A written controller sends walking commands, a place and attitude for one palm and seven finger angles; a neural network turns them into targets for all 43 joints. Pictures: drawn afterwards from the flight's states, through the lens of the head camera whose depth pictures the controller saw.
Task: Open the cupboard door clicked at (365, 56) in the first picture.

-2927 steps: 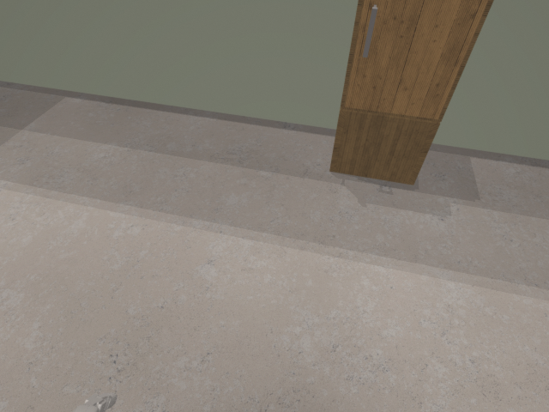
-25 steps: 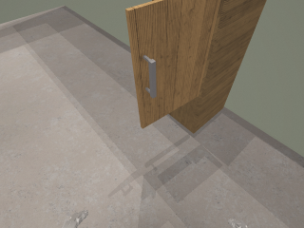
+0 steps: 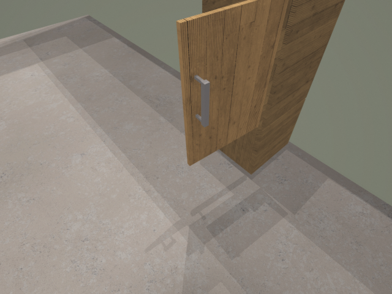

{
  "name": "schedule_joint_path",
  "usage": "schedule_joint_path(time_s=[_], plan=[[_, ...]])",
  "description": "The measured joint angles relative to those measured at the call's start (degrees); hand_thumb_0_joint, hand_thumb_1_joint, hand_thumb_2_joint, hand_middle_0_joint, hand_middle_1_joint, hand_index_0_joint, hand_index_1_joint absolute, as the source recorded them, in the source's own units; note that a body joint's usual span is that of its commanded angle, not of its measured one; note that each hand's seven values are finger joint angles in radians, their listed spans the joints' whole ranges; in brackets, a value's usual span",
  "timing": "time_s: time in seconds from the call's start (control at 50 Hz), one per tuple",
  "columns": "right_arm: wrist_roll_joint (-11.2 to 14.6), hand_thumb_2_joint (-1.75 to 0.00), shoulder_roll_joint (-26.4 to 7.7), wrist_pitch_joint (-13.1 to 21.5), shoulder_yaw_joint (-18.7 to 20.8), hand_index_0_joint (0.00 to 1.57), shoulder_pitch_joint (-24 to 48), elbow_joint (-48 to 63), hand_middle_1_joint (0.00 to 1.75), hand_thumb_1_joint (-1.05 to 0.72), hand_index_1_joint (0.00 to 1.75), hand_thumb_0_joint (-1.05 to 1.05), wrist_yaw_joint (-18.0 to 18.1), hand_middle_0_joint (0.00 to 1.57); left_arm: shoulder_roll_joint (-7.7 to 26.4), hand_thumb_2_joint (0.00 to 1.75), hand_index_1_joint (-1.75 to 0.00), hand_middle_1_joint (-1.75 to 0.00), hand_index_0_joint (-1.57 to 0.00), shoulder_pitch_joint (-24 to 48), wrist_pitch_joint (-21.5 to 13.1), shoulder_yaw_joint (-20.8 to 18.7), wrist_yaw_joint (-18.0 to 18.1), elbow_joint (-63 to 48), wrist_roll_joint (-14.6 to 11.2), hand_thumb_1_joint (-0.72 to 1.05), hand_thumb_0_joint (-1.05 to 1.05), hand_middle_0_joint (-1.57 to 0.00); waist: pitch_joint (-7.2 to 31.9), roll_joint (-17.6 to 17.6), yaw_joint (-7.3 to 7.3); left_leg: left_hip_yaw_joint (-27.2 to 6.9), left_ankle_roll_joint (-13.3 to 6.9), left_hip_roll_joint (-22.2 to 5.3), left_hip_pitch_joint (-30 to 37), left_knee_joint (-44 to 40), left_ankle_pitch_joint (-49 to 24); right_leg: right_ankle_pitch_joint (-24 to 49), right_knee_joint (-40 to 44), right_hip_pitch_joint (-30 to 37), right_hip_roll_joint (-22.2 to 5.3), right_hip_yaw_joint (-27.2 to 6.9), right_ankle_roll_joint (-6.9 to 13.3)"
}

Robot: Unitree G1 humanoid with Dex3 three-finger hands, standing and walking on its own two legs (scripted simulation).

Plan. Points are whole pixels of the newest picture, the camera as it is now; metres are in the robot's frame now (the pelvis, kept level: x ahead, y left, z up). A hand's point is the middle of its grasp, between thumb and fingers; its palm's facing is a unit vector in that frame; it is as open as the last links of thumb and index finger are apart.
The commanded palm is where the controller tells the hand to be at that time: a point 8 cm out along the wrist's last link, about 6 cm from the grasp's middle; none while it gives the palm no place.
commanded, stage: let the arm hang, fingers relaxed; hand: left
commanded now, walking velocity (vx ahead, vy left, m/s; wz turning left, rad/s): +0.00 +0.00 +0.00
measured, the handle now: (201, 102) +0.68 +0.02 -0.01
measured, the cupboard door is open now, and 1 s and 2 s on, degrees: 84 84 84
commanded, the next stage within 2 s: look to check the result in 0.36 s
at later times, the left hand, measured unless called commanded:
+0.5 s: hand out of the picture -0.02 +0.16 -0.18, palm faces +0.03 -0.98 -0.17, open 7.4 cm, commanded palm none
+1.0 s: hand out of the picture +0.01 +0.15 -0.17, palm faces +0.03 -0.98 -0.19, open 7.4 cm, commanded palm none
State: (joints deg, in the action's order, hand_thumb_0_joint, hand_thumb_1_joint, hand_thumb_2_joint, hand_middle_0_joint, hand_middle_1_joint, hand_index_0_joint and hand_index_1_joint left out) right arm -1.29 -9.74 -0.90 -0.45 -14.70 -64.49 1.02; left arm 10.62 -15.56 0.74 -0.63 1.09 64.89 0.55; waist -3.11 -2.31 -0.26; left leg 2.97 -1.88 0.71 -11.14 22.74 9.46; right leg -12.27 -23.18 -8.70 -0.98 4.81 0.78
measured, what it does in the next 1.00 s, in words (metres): stands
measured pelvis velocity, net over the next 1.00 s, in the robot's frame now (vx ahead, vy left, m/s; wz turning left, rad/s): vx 0.01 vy -0.01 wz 0.00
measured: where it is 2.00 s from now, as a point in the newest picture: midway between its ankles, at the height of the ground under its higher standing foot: outside the picture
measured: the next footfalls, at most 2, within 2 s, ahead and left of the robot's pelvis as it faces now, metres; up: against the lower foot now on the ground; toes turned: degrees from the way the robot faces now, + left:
none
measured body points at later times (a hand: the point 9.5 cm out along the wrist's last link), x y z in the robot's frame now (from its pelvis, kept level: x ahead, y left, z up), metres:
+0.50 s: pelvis +0.00 +0.00 +0.00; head +0.01 -0.01 +0.45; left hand -0.02 +0.21 -0.16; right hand -0.03 -0.21 -0.17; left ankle +0.03 +0.10 -0.74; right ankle +0.01 -0.11 -0.74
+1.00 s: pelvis +0.01 -0.01 +0.00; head +0.02 -0.02 +0.45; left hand +0.01 +0.21 -0.16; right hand +0.01 -0.23 -0.17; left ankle +0.03 +0.10 -0.74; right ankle +0.01 -0.11 -0.74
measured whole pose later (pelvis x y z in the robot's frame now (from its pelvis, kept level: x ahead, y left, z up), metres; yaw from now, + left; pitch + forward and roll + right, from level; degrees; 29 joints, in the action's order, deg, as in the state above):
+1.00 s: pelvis +0.01 -0.01 +0.00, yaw +0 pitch -2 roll +0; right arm -1.1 -8.8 0.1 0.2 -14.1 -66.1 1.6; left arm 7.9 -14.8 -0.7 -0.6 1.6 65.6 0.5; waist -3.1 -0.9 -0.4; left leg 2.7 -0.6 -0.2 -10.7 22.5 10.1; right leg -13.3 -23.2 -8.5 0.0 5.0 1.9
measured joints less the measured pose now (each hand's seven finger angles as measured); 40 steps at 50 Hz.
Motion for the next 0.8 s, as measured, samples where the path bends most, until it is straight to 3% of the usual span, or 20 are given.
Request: schedule_joint_path(time_s=[0.36, 0.8], plan=[[0.03, -0.90, 2.17, 0.53, 0.52, 0.20, -2.97, -1.79, 0.30, -0.90, 0.30, 0.00, 0.62, 0.20, -4.02, 0.90, -0.30, -0.30, -0.20, -0.56, -0.52, 0.22, 0.28, 0.92, 0.08, 0.91, 0.00, -0.20, 0.47, 1.75, -0.42, 0.58, -0.18, 0.21, -0.95, -0.10, -0.52, 0.06, -1.17, -1.70, -0.28, -0.58, -0.10], [0.28, -0.90, 1.78, 0.96, 0.66, 0.20, -0.34, -1.21, 0.30, -0.90, 0.30, 0.00, 0.66, 0.20, -3.01, 0.90, -0.30, -0.30, -0.19, -0.51, -1.17, -0.09, 0.62, 1.02, -0.02, 0.91, 0.00, -0.20, -0.08, 1.12, -0.10, 0.05, 0.70, -0.47, -0.34, 0.11, 0.35, -0.81, -0.91, -0.80, 0.44, -0.14, 0.65]])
